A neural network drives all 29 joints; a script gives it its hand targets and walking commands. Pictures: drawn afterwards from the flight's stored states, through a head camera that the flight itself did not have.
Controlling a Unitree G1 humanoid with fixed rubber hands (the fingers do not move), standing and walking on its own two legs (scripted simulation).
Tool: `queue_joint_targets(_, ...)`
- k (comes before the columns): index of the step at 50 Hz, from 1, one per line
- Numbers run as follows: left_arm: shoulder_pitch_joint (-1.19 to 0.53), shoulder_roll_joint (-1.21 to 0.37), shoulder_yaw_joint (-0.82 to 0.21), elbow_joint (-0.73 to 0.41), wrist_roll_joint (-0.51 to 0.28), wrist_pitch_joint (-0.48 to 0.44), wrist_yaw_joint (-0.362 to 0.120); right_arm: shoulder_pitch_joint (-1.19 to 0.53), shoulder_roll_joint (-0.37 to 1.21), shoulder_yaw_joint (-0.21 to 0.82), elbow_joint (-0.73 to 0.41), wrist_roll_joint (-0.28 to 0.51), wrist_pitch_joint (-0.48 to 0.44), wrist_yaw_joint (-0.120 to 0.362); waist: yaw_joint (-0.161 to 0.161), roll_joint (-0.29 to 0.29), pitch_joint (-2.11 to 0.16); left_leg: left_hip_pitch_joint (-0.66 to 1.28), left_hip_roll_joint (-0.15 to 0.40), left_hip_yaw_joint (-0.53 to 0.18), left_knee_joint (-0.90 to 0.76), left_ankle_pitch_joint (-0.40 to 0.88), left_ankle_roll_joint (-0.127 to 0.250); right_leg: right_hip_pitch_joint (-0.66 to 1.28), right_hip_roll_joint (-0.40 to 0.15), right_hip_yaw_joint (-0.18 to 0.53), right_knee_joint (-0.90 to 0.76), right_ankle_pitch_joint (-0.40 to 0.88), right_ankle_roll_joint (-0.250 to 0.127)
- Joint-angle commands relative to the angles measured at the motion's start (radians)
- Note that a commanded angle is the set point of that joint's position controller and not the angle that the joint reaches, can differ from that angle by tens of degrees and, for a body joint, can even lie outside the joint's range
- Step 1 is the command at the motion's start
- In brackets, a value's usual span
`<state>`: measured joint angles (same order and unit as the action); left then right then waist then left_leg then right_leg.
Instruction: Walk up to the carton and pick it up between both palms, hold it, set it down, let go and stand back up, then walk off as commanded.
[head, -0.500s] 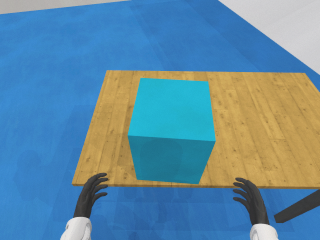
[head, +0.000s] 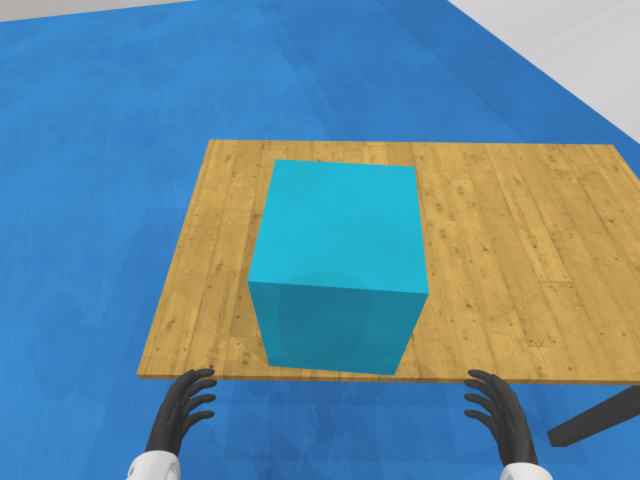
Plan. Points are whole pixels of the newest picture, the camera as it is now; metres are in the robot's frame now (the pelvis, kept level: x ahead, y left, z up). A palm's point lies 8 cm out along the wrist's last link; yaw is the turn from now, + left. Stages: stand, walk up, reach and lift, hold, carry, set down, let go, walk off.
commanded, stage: set down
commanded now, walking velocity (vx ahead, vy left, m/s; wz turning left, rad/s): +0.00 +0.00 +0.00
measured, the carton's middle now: (337, 272) +0.41 +0.01 -0.02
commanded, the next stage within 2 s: let go in 1.62 s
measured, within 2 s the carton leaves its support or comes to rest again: neither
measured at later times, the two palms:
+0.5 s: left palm (173, 445) +0.17 +0.21 -0.07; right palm (512, 458) +0.17 -0.21 -0.07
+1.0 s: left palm (175, 448) +0.17 +0.21 -0.08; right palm (509, 460) +0.17 -0.21 -0.08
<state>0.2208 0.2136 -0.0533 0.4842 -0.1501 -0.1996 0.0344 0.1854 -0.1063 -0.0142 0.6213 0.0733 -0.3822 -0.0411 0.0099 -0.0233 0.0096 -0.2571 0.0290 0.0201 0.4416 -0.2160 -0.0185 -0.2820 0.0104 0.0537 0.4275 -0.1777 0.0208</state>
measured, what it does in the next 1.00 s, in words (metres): stands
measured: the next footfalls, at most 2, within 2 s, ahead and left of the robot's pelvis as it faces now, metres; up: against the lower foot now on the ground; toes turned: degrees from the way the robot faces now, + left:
none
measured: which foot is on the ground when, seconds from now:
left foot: down 0.00-1.00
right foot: down 0.00-1.00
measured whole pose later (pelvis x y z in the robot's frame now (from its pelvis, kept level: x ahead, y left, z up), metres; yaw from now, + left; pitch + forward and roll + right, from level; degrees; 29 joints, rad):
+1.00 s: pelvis +0.01 +0.00 +0.00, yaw +0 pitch +2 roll +0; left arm 0.18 0.21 -0.05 0.52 -0.08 0.09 0.03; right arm 0.16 -0.12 -0.01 0.72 0.07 -0.25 -0.02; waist 0.01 -0.01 0.01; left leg -0.24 0.03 0.02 0.42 -0.21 -0.02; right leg -0.28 0.01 0.05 0.43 -0.19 0.01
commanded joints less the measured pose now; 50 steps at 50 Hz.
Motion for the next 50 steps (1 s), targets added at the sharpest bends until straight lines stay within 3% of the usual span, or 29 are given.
queue_joint_targets(1, -0.078, 0.099, 0.038, -0.128, 0.060, 0.008, -0.010, -0.065, -0.126, 0.022, -0.057, 0.003, -0.025, 0.024, 0.027, 0.055, -0.140, 0.202, -0.054, 0.063, -0.108, 0.187, -0.034, 0.251, 0.021, -0.027, -0.091, 0.106, -0.032)
queue_joint_targets(5, -0.110, 0.109, 0.039, -0.111, 0.053, 0.045, -0.003, -0.091, -0.119, -0.002, -0.057, -0.021, 0.003, 0.029, 0.026, 0.049, -0.117, 0.187, -0.052, 0.072, -0.127, 0.115, -0.023, 0.217, 0.017, -0.037, -0.105, 0.020, -0.032)
queue_joint_targets(7, -0.121, 0.111, 0.039, -0.105, 0.069, 0.069, 0.003, -0.094, -0.116, -0.006, -0.021, -0.034, 0.025, 0.030, 0.023, 0.075, -0.105, 0.183, -0.046, 0.067, -0.142, 0.075, -0.024, 0.210, 0.014, -0.040, -0.108, -0.021, -0.039)
queue_joint_targets(9, -0.118, 0.120, 0.049, -0.125, 0.058, 0.084, 0.005, -0.096, -0.118, -0.013, -0.057, -0.038, 0.034, 0.028, 0.035, 0.057, -0.110, 0.171, -0.048, 0.074, -0.136, 0.074, -0.022, 0.214, 0.018, -0.045, -0.103, -0.018, -0.037)
queue_joint_targets(11, -0.115, 0.112, 0.045, -0.069, 0.058, 0.115, -0.001, -0.108, -0.123, -0.023, -0.033, -0.060, 0.055, 0.029, 0.029, 0.043, -0.093, 0.167, -0.047, 0.080, -0.142, 0.063, -0.020, 0.211, 0.018, -0.049, -0.107, -0.034, -0.037)
queue_joint_targets(13, -0.113, 0.123, 0.053, -0.134, 0.053, 0.117, 0.007, -0.101, -0.120, -0.031, -0.085, -0.055, 0.050, 0.028, 0.036, 0.043, -0.119, 0.169, -0.044, 0.080, -0.134, 0.089, -0.018, 0.218, 0.020, -0.055, -0.101, -0.010, -0.032)
queue_joint_targets(15, -0.117, 0.128, 0.068, -0.077, 0.064, 0.139, -0.003, -0.099, -0.116, -0.019, -0.047, -0.069, 0.070, 0.024, 0.036, 0.018, -0.102, 0.155, -0.053, 0.086, -0.134, 0.064, -0.012, 0.227, 0.016, -0.048, -0.103, -0.015, -0.030)
queue_joint_targets(17, -0.129, 0.126, 0.067, -0.060, 0.077, 0.167, -0.006, -0.104, -0.126, -0.024, -0.009, -0.084, 0.085, 0.020, 0.028, 0.036, -0.085, 0.158, -0.051, 0.092, -0.135, 0.063, -0.018, 0.222, 0.016, -0.049, -0.101, -0.013, -0.024)
queue_joint_targets(21, -0.118, 0.128, 0.076, -0.121, 0.072, 0.173, -0.006, -0.096, -0.134, -0.035, -0.060, -0.079, 0.085, 0.022, 0.031, 0.024, -0.106, 0.162, -0.048, 0.083, -0.124, 0.098, -0.015, 0.237, 0.020, -0.061, -0.097, 0.023, -0.025)
queue_joint_targets(23, -0.122, 0.126, 0.079, -0.083, 0.083, 0.193, -0.008, -0.095, -0.130, -0.038, -0.019, -0.093, 0.096, 0.021, 0.026, 0.024, -0.099, 0.159, -0.051, 0.091, -0.124, 0.091, -0.014, 0.237, 0.017, -0.057, -0.098, 0.026, -0.020)
queue_joint_targets(25, -0.107, 0.122, 0.081, -0.119, 0.087, 0.198, -0.005, -0.084, -0.137, -0.045, -0.032, -0.085, 0.094, 0.024, 0.030, 0.032, -0.113, 0.164, -0.048, 0.089, -0.119, 0.118, -0.020, 0.249, 0.024, -0.064, -0.095, 0.045, -0.024)
queue_joint_targets(26, -0.116, 0.110, 0.078, -0.057, 0.104, 0.214, -0.010, -0.099, -0.145, -0.047, 0.014, -0.102, 0.105, 0.025, 0.023, 0.039, -0.093, 0.163, -0.049, 0.090, -0.125, 0.097, -0.019, 0.239, 0.022, -0.065, -0.099, 0.030, -0.024)
queue_joint_targets(31, -0.110, 0.106, 0.084, -0.108, 0.112, 0.226, -0.005, -0.088, -0.156, -0.058, -0.002, -0.104, 0.105, 0.031, 0.035, 0.039, -0.105, 0.170, -0.047, 0.093, -0.117, 0.137, -0.027, 0.246, 0.034, -0.079, -0.094, 0.042, -0.026)
queue_joint_targets(32, -0.112, 0.104, 0.084, -0.065, 0.118, 0.240, -0.009, -0.091, -0.152, -0.055, 0.032, -0.114, 0.114, 0.031, 0.023, 0.030, -0.088, 0.167, -0.048, 0.095, -0.118, 0.125, -0.023, 0.244, 0.027, -0.074, -0.098, 0.045, -0.022)
queue_joint_targets(34, -0.101, 0.100, 0.087, -0.075, 0.126, 0.243, -0.010, -0.084, -0.156, -0.054, 0.030, -0.109, 0.110, 0.034, 0.027, 0.046, -0.104, 0.176, -0.051, 0.094, -0.114, 0.149, -0.025, 0.244, 0.031, -0.078, -0.093, 0.074, -0.025)
queue_joint_targets(35, -0.110, 0.109, 0.083, -0.109, 0.111, 0.237, -0.010, -0.091, -0.151, -0.062, -0.008, -0.105, 0.105, 0.031, 0.019, 0.024, -0.119, 0.180, -0.049, 0.092, -0.106, 0.155, -0.022, 0.247, 0.033, -0.080, -0.094, 0.071, -0.018)
queue_joint_targets(37, -0.108, 0.088, 0.087, -0.071, 0.133, 0.245, -0.006, -0.086, -0.162, -0.061, 0.033, -0.106, 0.108, 0.040, 0.026, 0.060, -0.100, 0.176, -0.048, 0.089, -0.110, 0.153, -0.029, 0.231, 0.037, -0.084, -0.092, 0.045, -0.029)
queue_joint_targets(38, -0.104, 0.099, 0.085, -0.094, 0.122, 0.243, -0.003, -0.098, -0.169, -0.073, 0.003, -0.108, 0.102, 0.040, 0.025, 0.039, -0.117, 0.173, -0.047, 0.093, -0.110, 0.150, -0.025, 0.242, 0.036, -0.085, -0.093, 0.052, -0.027)
queue_joint_targets(39, -0.118, 0.095, 0.088, -0.090, 0.131, 0.249, -0.003, -0.097, -0.161, -0.070, 0.029, -0.110, 0.106, 0.040, 0.027, 0.060, -0.114, 0.176, -0.045, 0.089, -0.110, 0.140, -0.029, 0.239, 0.037, -0.087, -0.092, 0.032, -0.028)
queue_joint_targets(41, -0.114, 0.085, 0.085, -0.051, 0.140, 0.263, -0.007, -0.100, -0.170, -0.069, 0.056, -0.119, 0.117, 0.042, 0.019, 0.052, -0.082, 0.170, -0.047, 0.089, -0.109, 0.140, -0.027, 0.226, 0.036, -0.087, -0.093, 0.040, -0.028)
queue_joint_targets(44, -0.114, 0.092, 0.090, -0.078, 0.135, 0.259, -0.006, -0.095, -0.170, -0.067, 0.023, -0.114, 0.111, 0.043, 0.022, 0.038, -0.117, 0.183, -0.047, 0.092, -0.101, 0.150, -0.022, 0.241, 0.038, -0.091, -0.091, 0.054, -0.027)
queue_joint_targets(45, -0.112, 0.077, 0.089, -0.054, 0.149, 0.271, -0.004, -0.110, -0.184, -0.076, 0.061, -0.117, 0.116, 0.049, 0.023, 0.057, -0.104, 0.183, -0.045, 0.088, -0.108, 0.153, -0.028, 0.228, 0.042, -0.092, -0.092, 0.039, -0.032)
queue_joint_targets(50, -0.093, 0.081, 0.098, -0.071, 0.152, 0.279, -0.010, -0.089, -0.194, -0.068, 0.057, -0.120, 0.111, 0.046, 0.019, 0.033, -0.113, 0.194, -0.052, 0.094, -0.096, 0.193, -0.026, 0.247, 0.041, -0.086, -0.087, 0.109, -0.024)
